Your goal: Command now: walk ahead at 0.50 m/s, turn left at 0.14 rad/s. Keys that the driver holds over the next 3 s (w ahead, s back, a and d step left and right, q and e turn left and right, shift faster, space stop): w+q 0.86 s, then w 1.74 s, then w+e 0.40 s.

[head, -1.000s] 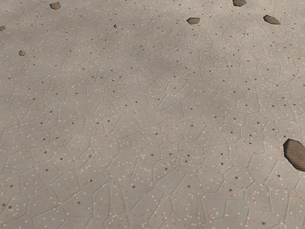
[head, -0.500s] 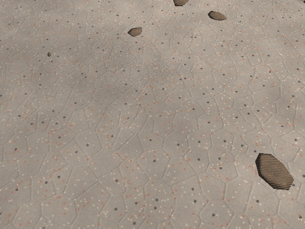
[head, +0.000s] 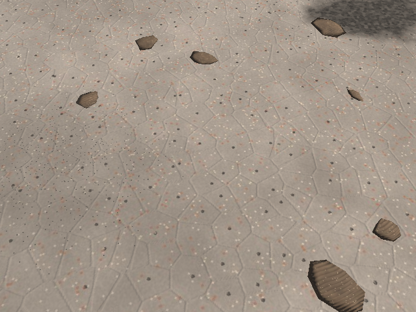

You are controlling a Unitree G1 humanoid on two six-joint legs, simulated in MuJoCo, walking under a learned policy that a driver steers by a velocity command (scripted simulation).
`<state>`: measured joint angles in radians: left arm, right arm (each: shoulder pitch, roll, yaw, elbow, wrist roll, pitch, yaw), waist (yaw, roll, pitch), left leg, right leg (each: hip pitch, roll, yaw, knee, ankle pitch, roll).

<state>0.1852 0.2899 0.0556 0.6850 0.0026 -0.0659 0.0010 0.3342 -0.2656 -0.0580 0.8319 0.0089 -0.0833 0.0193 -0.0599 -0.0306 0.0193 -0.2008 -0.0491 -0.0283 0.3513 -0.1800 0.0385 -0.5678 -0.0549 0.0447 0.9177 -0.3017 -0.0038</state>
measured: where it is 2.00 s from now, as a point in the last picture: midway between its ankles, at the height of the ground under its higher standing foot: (91, 175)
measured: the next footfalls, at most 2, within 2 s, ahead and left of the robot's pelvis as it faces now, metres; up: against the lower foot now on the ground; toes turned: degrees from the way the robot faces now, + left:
right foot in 0.20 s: +0.25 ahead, -0.15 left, +0.00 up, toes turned +7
left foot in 0.68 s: +0.47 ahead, +0.19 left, +0.00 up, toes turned +25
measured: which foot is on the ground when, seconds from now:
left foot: down 0.00-0.20, up 0.22-0.66, down 0.68-1.00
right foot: up 0.00-0.18, down 0.20-0.70, up 0.72-1.00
